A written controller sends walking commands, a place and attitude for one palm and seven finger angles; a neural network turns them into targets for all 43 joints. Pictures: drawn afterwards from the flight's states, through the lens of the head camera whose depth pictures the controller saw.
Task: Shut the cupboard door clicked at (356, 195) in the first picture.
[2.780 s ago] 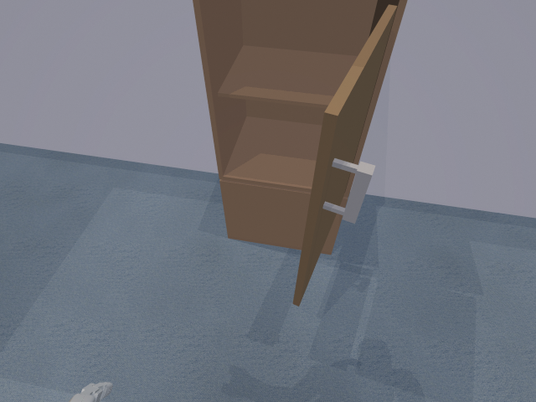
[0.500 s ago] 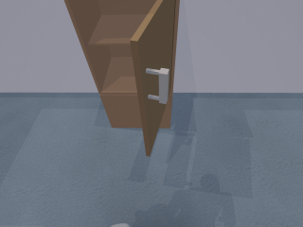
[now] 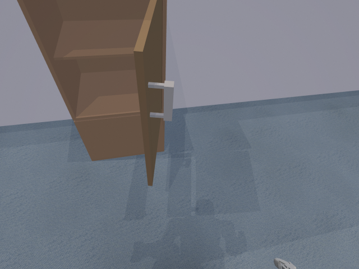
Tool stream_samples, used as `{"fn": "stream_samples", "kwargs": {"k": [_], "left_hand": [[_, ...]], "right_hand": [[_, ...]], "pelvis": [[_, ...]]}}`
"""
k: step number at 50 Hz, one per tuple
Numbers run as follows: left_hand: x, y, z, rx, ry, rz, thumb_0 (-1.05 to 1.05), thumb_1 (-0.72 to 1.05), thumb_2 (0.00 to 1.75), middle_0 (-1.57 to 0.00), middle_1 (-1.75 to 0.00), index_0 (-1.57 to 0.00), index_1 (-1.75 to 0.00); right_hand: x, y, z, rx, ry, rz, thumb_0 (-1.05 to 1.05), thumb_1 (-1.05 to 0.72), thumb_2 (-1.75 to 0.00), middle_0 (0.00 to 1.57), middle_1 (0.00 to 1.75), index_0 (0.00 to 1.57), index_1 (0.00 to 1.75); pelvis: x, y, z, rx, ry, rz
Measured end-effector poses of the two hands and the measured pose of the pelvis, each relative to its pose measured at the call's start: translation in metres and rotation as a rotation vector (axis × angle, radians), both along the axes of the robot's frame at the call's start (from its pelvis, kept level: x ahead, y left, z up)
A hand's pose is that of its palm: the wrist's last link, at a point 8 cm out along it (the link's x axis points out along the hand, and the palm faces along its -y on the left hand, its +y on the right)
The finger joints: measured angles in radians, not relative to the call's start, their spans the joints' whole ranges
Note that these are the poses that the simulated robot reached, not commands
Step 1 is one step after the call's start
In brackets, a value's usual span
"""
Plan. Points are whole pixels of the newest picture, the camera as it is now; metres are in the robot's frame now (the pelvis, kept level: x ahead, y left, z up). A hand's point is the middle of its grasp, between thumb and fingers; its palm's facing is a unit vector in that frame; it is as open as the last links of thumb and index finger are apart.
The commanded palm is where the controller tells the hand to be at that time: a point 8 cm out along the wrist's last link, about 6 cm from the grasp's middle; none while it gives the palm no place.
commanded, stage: walk around to get in front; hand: left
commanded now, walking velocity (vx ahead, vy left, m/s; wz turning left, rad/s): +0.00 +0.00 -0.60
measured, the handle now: (160, 101) +0.50 +0.11 +0.07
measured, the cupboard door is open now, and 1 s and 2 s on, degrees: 76 76 76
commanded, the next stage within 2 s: none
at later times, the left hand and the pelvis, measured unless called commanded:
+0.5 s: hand (129, 258) +0.16 +0.14 -0.16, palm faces -0.36 -0.90 -0.24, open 7.4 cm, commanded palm none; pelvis -0.01 -0.01 -0.01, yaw -20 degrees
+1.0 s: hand (127, 239) +0.21 +0.15 -0.17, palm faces -0.55 -0.82 -0.17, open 7.4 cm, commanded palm none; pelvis +0.02 +0.03 +0.01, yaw -37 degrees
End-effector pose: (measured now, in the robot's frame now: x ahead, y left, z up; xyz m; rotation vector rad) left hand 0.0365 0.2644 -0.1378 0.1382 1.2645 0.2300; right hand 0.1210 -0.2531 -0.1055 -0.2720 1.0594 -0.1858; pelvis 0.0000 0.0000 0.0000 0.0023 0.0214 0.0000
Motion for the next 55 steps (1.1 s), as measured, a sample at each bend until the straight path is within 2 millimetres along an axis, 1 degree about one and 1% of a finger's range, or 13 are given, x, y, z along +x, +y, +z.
{"fn": "stream_samples", "kwargs": {"k": [4, 7, 12, 16, 22, 25, 27, 29, 34, 39, 43, 49, 55], "left_hand": [[0.018, 0.017, 0.004, -0.008, -0.02, -0.061, 0.01, 0.91, 0.9, -0.2, -0.3, -0.2, -0.3], [0.029, 0.024, 0.007, -0.015, -0.029, -0.104, 0.01, 0.91, 0.9, -0.2, -0.3, -0.19, -0.29], [0.046, 0.017, 0.006, -0.026, 0.009, -0.195, 0.01, 0.91, 0.9, -0.2, -0.3, -0.19, -0.29], [0.07, -0.004, 0.005, -0.035, 0.02, -0.288, 0.01, 0.91, 0.9, -0.2, -0.3, -0.19, -0.29], [0.119, -0.056, 0.007, -0.025, -0.047, -0.44, 0.01, 0.91, 0.9, -0.2, -0.3, -0.19, -0.29], [0.138, -0.079, 0.008, -0.004, -0.104, -0.498, 0.01, 0.91, 0.9, -0.2, -0.3, -0.19, -0.29], [0.144, -0.089, 0.013, 0.003, -0.122, -0.513, 0.01, 0.91, 0.9, -0.2, -0.3, -0.2, -0.3], [0.147, -0.095, 0.017, 0.007, -0.125, -0.525, 0.01, 0.91, 0.9, -0.2, -0.3, -0.2, -0.3], [0.151, -0.099, 0.016, -0.004, -0.099, -0.57, 0.01, 0.91, 0.9, -0.2, -0.3, -0.2, -0.3], [0.159, -0.089, 0.004, -0.028, -0.065, -0.608, 0.01, 0.9, 0.9, -0.2, -0.3, -0.2, -0.3], [0.175, -0.075, -0.013, -0.05, -0.047, -0.622, 0.01, 0.9, 0.9, -0.2, -0.3, -0.2, -0.3], [0.193, -0.065, -0.007, -0.064, -0.02, -0.684, 0.01, 0.91, 0.9, -0.2, -0.3, -0.2, -0.29], [0.2, -0.069, 0.001, -0.059, 0.015, -0.753, 0.01, 0.91, 0.9, -0.2, -0.3, -0.19, -0.29]], "right_hand": [[-0.041, 0.009, 0.009, -0.015, 0.049, -0.057, 0.01, -0.9, -0.89, 0.2, 0.3, 0.2, 0.3], [-0.066, 0.014, 0.012, -0.017, 0.085, -0.102, 0.01, -0.9, -0.89, 0.2, 0.3, 0.2, 0.3], [-0.103, 0.018, 0.008, 0.002, 0.109, -0.201, 0.01, -0.9, -0.89, 0.2, 0.3, 0.21, 0.3], [-0.14, 0.017, -0.001, 0.03, 0.158, -0.291, 0.01, -0.9, -0.89, 0.2, 0.3, 0.21, 0.3], [-0.2, 0.003, -0.026, 0.085, 0.251, -0.428, 0.01, -0.9, -0.89, 0.2, 0.3, 0.21, 0.3], [-0.223, -0.007, -0.041, 0.102, 0.291, -0.481, 0.01, -0.9, -0.89, 0.2, 0.3, 0.2, 0.3], [-0.227, -0.011, -0.04, 0.102, 0.302, -0.508, 0.01, -0.9, -0.89, 0.2, 0.3, 0.2, 0.3], [-0.225, -0.014, -0.036, 0.101, 0.286, -0.525, 0.01, -0.91, -0.89, 0.2, 0.3, 0.2, 0.3], [-0.201, -0.018, -0.024, 0.085, 0.186, -0.553, 0.01, -0.91, -0.89, 0.2, 0.3, 0.2, 0.3], [-0.173, -0.013, -0.014, 0.049, 0.088, -0.574, 0.01, -0.91, -0.9, 0.2, 0.3, 0.2, 0.3], [-0.162, 0.003, -0.007, 0.007, 0.038, -0.596, 0.01, -0.91, -0.89, 0.2, 0.3, 0.2, 0.3], [-0.177, 0.038, 0.008, 0.008, 0.066, -0.647, 0.0, -0.9, -0.89, 0.2, 0.3, 0.2, 0.3], [-0.205, 0.064, 0.006, 0.049, 0.102, -0.749, 0.01, -0.9, -0.89, 0.2, 0.3, 0.21, 0.3]], "pelvis": [[-0.005, 0.011, 0.008, -0.024, -0.016, -0.05], [-0.005, 0.017, 0.011, -0.037, -0.02, -0.094], [-0.007, 0.021, 0.012, -0.045, -0.022, -0.171], [-0.01, 0.017, 0.01, -0.041, -0.017, -0.23], [-0.013, -0.002, -0.001, -0.021, -0.003, -0.32], [-0.015, -0.011, -0.01, -0.026, 0.001, -0.351], [-0.014, -0.014, -0.007, -0.026, -0.003, -0.366], [-0.013, -0.016, -0.003, -0.019, -0.007, -0.391], [-0.009, -0.014, 0.002, -0.01, -0.01, -0.451], [0.001, 0.001, -0.001, -0.018, -0.005, -0.513], [0.012, 0.018, -0.008, -0.024, -0.005, -0.56], [0.019, 0.032, 0.005, -0.051, -0.002, -0.64], [0.022, 0.038, 0.011, -0.056, 0.005, -0.715]]}}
